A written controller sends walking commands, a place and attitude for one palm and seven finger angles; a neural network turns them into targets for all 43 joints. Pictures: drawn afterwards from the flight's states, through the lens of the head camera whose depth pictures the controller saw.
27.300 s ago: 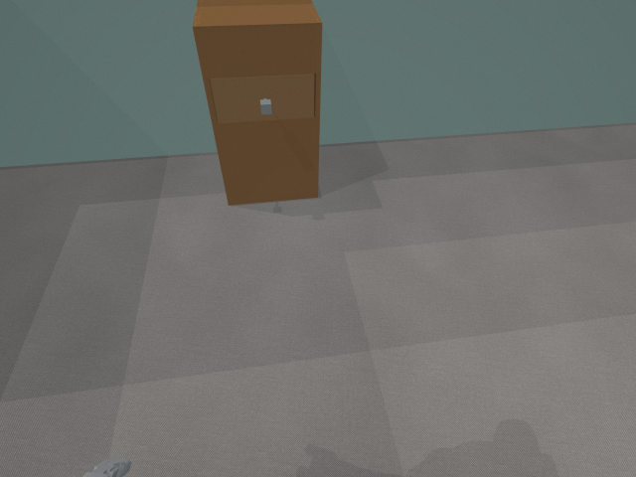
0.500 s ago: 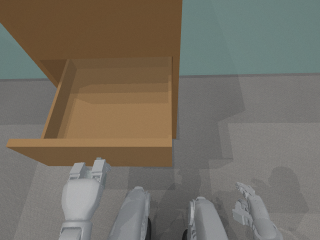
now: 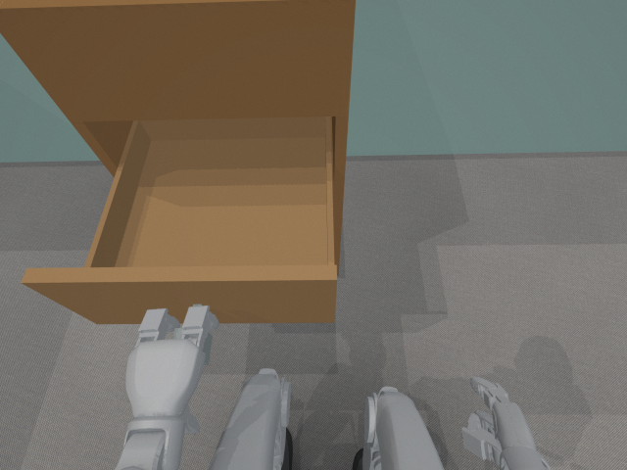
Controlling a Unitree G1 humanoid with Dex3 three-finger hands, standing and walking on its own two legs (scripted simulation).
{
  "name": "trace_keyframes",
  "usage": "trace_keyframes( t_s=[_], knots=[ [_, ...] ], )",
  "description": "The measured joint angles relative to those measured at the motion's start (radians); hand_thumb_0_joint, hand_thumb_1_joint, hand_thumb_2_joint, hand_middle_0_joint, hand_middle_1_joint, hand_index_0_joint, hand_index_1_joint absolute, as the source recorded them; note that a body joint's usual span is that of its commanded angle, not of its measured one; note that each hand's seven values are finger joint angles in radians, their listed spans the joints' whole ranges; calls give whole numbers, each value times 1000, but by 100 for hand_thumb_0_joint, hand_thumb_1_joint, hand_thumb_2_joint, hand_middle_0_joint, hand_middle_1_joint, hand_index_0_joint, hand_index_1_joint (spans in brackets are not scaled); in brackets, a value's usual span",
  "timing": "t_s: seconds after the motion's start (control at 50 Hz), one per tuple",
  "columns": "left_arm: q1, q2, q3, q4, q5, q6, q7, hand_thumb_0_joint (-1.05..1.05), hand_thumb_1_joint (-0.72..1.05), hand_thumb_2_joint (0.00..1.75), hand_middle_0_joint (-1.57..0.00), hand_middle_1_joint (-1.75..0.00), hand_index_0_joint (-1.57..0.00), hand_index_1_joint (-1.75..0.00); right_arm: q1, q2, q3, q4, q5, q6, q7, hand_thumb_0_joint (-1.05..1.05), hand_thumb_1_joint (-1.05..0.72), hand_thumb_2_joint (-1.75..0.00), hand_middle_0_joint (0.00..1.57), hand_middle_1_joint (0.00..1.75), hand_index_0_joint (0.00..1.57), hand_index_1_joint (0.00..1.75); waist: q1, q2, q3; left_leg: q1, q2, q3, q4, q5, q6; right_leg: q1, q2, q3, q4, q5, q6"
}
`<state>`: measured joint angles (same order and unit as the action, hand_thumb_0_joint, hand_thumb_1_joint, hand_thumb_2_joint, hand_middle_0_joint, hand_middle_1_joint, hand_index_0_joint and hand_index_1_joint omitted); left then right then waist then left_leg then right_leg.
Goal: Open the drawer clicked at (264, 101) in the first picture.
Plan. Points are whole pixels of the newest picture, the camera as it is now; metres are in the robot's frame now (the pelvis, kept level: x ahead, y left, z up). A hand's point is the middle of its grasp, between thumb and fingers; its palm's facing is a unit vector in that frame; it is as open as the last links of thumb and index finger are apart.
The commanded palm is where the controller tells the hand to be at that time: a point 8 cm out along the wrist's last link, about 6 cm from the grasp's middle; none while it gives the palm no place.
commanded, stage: lift the hand off the handle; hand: left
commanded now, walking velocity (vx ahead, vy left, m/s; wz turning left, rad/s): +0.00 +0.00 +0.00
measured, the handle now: (194, 332) +0.29 +0.20 -0.06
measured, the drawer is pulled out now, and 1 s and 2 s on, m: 0.27 0.27 0.27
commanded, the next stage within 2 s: none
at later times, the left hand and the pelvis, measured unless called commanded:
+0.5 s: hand (182, 359) +0.25 +0.20 -0.06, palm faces -0.06 -0.09 -0.99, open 13.5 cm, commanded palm +0.24 +0.20 +0.00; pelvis +0.01 +0.01 +0.03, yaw +0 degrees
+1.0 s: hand (171, 353) +0.25 +0.20 -0.02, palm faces -0.05 -0.08 -1.00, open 13.7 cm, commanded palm +0.24 +0.20 +0.04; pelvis +0.02 +0.00 +0.06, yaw +1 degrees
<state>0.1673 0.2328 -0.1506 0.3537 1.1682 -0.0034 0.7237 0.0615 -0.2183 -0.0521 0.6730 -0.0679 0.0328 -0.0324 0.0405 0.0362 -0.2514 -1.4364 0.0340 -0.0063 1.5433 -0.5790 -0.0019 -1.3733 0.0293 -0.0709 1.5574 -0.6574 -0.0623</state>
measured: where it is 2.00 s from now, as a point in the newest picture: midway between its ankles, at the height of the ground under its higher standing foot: outside the picture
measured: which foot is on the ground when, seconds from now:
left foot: down 0.00-1.00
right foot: down 0.00-1.00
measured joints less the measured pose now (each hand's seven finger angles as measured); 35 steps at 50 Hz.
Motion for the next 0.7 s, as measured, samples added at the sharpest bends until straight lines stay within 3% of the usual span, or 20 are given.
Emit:
trace_keyframes(
  t_s=[0.22,0.54,0.7],
  knots=[
    [-76,-10,-24,66,0,42,16,0,-49,30,-33,-122,-36,-123,-4,22,7,15,3,-15,-3,1,-91,-90,20,30,20,30,-7,0,7,8,-3,1,-25,11,9,12,-2,2,-33,15,10],
    [-14,-11,-36,18,-23,78,-23,0,-49,30,-32,-120,-39,-120,19,18,12,-6,5,-4,-2,1,-91,-90,20,30,20,30,-22,3,5,109,-1,8,-109,20,13,112,3,12,-124,33,17],
    [18,-10,-32,-16,-29,102,-23,0,-49,30,-32,-120,-37,-120,22,5,9,-21,5,5,3,1,-91,-90,20,30,20,30,-17,7,2,162,-4,6,-148,25,11,165,2,11,-163,37,16]
  ],
)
